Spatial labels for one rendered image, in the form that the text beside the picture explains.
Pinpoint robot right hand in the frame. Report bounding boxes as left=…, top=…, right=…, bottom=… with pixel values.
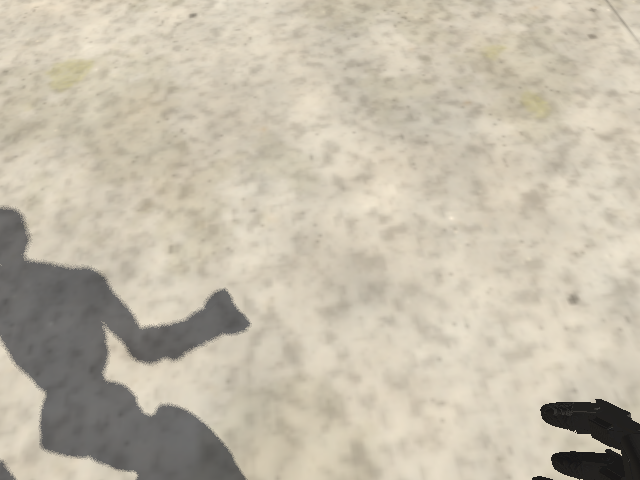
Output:
left=532, top=399, right=640, bottom=480

